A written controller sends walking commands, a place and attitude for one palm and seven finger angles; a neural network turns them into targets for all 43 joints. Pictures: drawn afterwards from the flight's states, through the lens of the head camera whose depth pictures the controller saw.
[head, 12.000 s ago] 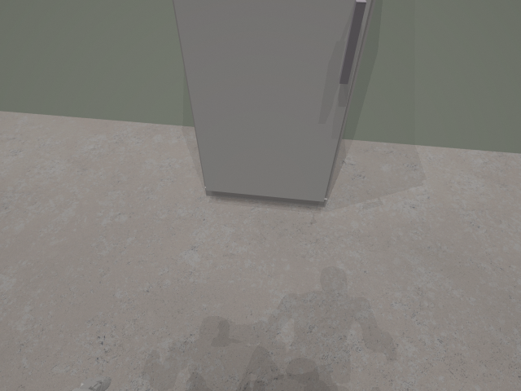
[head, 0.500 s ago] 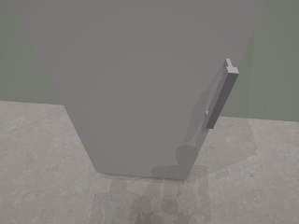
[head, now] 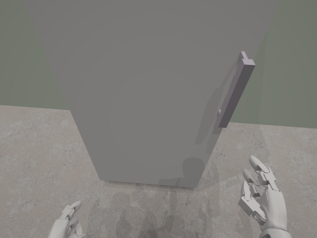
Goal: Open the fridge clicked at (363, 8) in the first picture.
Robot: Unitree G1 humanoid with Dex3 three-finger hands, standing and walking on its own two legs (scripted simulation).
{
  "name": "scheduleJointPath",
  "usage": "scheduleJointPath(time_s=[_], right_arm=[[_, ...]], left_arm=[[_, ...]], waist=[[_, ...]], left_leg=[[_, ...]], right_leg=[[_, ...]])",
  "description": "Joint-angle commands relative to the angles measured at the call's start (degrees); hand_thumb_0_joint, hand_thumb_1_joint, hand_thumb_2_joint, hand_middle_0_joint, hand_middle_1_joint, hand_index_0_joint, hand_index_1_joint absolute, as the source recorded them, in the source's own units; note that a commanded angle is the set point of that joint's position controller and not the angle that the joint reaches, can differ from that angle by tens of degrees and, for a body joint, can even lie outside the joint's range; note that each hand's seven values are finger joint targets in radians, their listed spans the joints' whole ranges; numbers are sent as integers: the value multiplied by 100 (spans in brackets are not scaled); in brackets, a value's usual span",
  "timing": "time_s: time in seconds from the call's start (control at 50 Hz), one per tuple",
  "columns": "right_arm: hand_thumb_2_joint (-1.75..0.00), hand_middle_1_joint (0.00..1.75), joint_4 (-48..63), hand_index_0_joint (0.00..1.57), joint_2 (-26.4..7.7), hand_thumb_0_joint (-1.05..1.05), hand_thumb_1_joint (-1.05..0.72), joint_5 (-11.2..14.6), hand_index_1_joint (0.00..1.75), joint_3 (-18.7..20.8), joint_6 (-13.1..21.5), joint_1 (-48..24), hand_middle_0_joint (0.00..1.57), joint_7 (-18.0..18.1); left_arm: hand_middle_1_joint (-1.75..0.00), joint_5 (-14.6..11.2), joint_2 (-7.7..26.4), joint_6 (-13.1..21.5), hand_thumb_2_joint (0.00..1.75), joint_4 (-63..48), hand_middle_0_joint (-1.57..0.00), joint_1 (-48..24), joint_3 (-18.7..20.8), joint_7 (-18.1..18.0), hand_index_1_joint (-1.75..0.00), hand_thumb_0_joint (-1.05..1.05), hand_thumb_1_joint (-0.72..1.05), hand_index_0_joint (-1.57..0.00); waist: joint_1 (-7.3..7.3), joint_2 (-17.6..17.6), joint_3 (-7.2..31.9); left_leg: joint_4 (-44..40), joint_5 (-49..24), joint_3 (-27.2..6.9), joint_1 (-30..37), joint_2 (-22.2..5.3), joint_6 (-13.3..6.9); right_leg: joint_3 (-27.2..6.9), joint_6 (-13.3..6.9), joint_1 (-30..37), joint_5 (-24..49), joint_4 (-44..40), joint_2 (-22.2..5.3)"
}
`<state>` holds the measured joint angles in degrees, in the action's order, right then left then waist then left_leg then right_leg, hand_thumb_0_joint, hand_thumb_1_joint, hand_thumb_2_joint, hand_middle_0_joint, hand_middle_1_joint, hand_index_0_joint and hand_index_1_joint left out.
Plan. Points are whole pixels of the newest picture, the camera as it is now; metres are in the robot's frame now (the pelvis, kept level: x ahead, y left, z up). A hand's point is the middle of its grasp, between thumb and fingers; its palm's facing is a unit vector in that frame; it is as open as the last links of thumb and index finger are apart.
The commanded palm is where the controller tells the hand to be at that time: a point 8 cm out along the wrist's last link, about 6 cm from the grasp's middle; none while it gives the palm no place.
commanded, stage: raise the hand to about handle height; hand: right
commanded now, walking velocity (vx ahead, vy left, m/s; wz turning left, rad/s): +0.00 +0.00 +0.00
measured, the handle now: (231, 92) +0.51 -0.17 +0.12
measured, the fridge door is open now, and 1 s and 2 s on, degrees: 0 0 0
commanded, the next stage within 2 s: move the hooked fingers beside the handle in 1.86 s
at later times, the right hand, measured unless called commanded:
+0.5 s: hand (262, 212) +0.21 -0.21 +0.03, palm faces -0.03 +1.00 -0.04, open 10.5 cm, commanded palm +0.17 -0.27 +0.04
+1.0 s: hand (299, 189) +0.24 -0.27 +0.09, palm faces +0.04 +1.00 -0.05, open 13.3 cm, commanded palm +0.21 -0.32 +0.10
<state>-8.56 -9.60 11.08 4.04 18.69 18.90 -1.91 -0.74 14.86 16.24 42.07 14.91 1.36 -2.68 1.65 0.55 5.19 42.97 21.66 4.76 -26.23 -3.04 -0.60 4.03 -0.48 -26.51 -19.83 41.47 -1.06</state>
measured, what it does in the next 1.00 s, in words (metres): stands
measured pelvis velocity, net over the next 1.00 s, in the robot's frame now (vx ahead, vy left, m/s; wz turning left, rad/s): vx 0.00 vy -0.02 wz -0.01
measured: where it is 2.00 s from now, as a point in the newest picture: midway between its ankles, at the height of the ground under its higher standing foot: outside the picture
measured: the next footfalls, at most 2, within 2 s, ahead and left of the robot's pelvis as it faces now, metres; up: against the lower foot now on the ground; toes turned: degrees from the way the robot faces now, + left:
none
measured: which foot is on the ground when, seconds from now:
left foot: down 0.00-1.00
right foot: down 0.00-1.00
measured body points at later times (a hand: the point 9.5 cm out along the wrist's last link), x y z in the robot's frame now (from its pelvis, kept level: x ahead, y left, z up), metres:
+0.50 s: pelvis -0.02 +0.00 -0.03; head +0.02 +0.00 +0.42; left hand +0.16 +0.21 -0.11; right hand +0.20 -0.26 +0.04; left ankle +0.00 +0.11 -0.71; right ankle +0.01 -0.11 -0.71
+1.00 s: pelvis +0.00 -0.02 +0.00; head +0.01 -0.03 +0.45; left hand +0.19 +0.21 -0.05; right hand +0.23 -0.32 +0.09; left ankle +0.00 +0.11 -0.71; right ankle +0.01 -0.11 -0.71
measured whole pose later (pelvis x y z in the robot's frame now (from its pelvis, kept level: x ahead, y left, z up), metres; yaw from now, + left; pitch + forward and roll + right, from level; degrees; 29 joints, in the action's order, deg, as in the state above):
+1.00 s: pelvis +0.00 -0.02 +0.00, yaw -1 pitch +3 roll +2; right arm -5.0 -20.6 19.5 19.1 9.4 9.9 -22.1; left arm -2.7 15.0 16.2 33.0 14.0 -2.9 -5.3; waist -1.8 0.9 3.4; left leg 40.9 20.7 6.0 -23.4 -2.2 0.6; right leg 2.4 -1.9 -26.6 -21.7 44.6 -1.6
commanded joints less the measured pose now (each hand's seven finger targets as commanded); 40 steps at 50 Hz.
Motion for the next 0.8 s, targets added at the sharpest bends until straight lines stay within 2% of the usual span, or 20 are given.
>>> scheduleJointPath(time_s=[0.0, 0.02, 0.06, 0.08, 0.12, 0.16, 0.18, 0.22, 0.26, 0.28, 0.3, 0.38, 0.44, 0.48, 0.52, 0.58, 0.64, 0.7, 0.72, 0.78], right_arm=[[-77, 50, -418, 22, -708, 0, -60, 290, 50, 973, 1547, 1600, 22, -1472], [-76, 51, -210, 22, -964, 0, -57, 275, 51, 1210, 1510, 1531, 22, -1585], [-74, 54, 618, 23, -988, 0, -53, 458, 54, 1225, 1176, 1212, 23, -1624], [-73, 55, 941, 23, -1036, 0, -50, 538, 55, 1253, 1051, 986, 23, -1571], [-71, 58, 2020, 23, -1095, 0, -46, 571, 58, 1284, 1042, 412, 23, -1323], [-69, 62, 2821, 24, -1020, 0, -41, 484, 62, 1066, 1259, -94, 24, -1119], [-68, 63, 3010, 24, -1014, 0, -39, 479, 63, 908, 1374, -495, 24, -1120], [-66, 66, 2745, 24, -925, 0, -34, 453, 66, 655, 1512, -671, 24, -1278], [-64, 69, 2375, 24, -1054, 0, -29, 510, 69, 583, 1435, -871, 24, -1565], [-63, 70, 2150, 25, -1100, 0, -27, 567, 70, 529, 1269, -964, 25, -1759], [-62, 72, 2000, 25, -1325, 0, -25, 591, 72, 756, 1076, -931, 25, -1877], [-58, 78, 1511, 25, -1670, 0, -15, 847, 78, 1488, 191, -426, 25, -2042], [-55, 82, 1751, 26, -1637, 0, -8, 953, 82, 1714, -37, -313, 26, -1854], [-53, 86, 1676, 26, -1614, 0, -4, 999, 86, 1795, -23, -283, 26, -1736], [-51, 88, 1768, 27, -1562, 0, 1, 930, 88, 1743, 67, -240, 27, -1674], [-48, 93, 1626, 27, -1595, 0, 8, 925, 93, 1723, 111, -333, 27, -1695], [-45, 98, 1862, 27, -1673, 0, 15, 894, 98, 1671, 141, -624, 27, -1787], [-42, 102, 1902, 28, -1837, 0, 22, 926, 102, 1802, 85, -873, 28, -1812], [-41, 103, 1995, 28, -1870, 0, 24, 921, 103, 1815, 83, -954, 28, -1818], [-38, 108, 1852, 29, -1999, 0, 31, 950, 108, 1926, -62, -1175, 29, -1825]], left_arm=[[-30, -14, 720, 175, 90, -1556, -20, -773, 443, 307, -30, 0, 90, -20], [-30, -47, 711, 89, 90, -1753, -20, -863, 457, 301, -30, 0, 90, -20], [-30, -101, 651, -100, 90, -2145, -20, -968, 409, 250, -30, 0, 90, -20], [-30, -103, 616, -194, 90, -2205, -20, -890, 390, 214, -30, 0, 90, -20], [-30, -87, 542, -235, 90, -2339, -20, -723, 364, 143, -30, 0, 90, -20], [-30, -48, 493, -207, 90, -2251, -20, -515, 308, 73, -30, 0, 90, -20], [-30, -3, 524, -187, 90, -2154, -20, -391, 266, 33, -30, 0, 90, -20], [-30, -27, 574, -85, 90, -1968, -20, -366, 196, -27, -30, 0, 90, -20], [-30, -89, 659, 25, 90, -1851, -20, -376, 131, -101, -30, 0, 90, -20], [-30, -116, 693, 58, 90, -1817, -20, -374, 84, -140, -30, 0, 90, -20], [-30, -153, 727, 77, 90, -1795, -20, -352, 93, -175, -30, 0, 90, -20], [-30, -211, 674, 118, 90, -1838, -20, -537, 57, -242, -30, 0, 90, -20], [-30, -184, 589, 126, 90, -1862, -20, -605, 26, -227, -30, 0, 90, -20], [-30, -163, 571, 158, 90, -1831, -20, -622, 26, -214, -30, 0, 90, -20], [-30, -157, 584, 203, 90, -1787, -20, -537, 35, -175, -30, 0, 90, -20], [-30, -165, 659, 254, 90, -1749, -20, -452, 62, -169, -30, 0, 90, -20], [-30, -191, 722, 320, 90, -1736, -20, -369, 46, -178, -30, 0, 90, -20], [-30, -201, 761, 353, 90, -1712, -20, -336, 29, -211, -30, 0, 90, -20], [-30, -207, 764, 374, 90, -1697, -20, -330, 35, -221, -30, 0, 90, -20], [-30, -199, 793, 377, 90, -1667, -20, -304, 3, -253, -30, 0, 90, -20]], waist=[[-611, -785, 203], [-701, -594, 505], [-725, -123, 862], [-681, -2, 836], [-480, 460, 1062], [-187, 548, 1197], [40, 248, 1059], [233, 416, 724], [306, 363, 536], [312, 375, 406], [251, 313, 616], [-204, 194, 1032], [-343, 50, 1143], [-387, -124, 955], [-360, 154, 942], [-295, -197, 710], [-248, 229, 785], [-265, 271, 763], [-262, 438, 810], [-264, 341, 656]], left_leg=[[241, -418, -301, -444, 125, -148], [364, -588, -408, -350, 105, -132], [400, -642, -488, -223, 124, -86], [336, -337, -553, -323, 150, -82], [359, -463, -558, -440, 191, -67], [446, -903, -458, -642, 264, -42], [466, -882, -472, -816, 310, -13], [370, -425, -492, -1201, 324, -20], [168, 276, -588, -1316, 323, -17], [78, 390, -620, -1277, 336, -39], [-23, 504, -650, -1114, 301, -19], [-262, 355, -649, -312, 224, -9], [-233, -111, -410, -63, 226, 22], [-226, -298, -310, 17, 276, -2], [-204, -524, -221, -43, 283, 3], [-297, -521, -184, -54, 315, 4], [-339, -499, -125, -78, 306, -5], [-404, -618, -94, 38, 328, -34], [-404, -693, -65, 46, 334, -40], [-490, -762, -24, 119, 363, -51]], right_leg=[[-148, 146, -1201, 451, 618, 273], [-38, 92, -1309, 513, 722, 293], [43, 30, -1238, 526, 751, 328], [-20, 22, -1216, 372, 759, 298], [-125, -43, -959, 496, 838, 208], [-250, -93, -676, 762, 977, 105], [-351, -115, -757, 701, 1090, 56], [-442, -112, -883, 367, 1191, 30], [-496, -109, -1075, -80, 1182, 11], [-524, -122, -1075, -144, 1137, 7], [-515, -119, -1056, -176, 1079, 17], [-519, -98, -901, 140, 722, 60], [-542, -79, -668, 449, 426, 43], [-574, -66, -621, 578, 291, 30], [-515, -57, -427, 673, 188, 35], [-534, -70, -395, 651, 83, 25], [-521, -62, -122, 608, -71, 30], [-554, -66, 76, 704, -200, 22], [-559, -55, 216, 770, -236, 12], [-603, -53, 308, 800, -355, -5]])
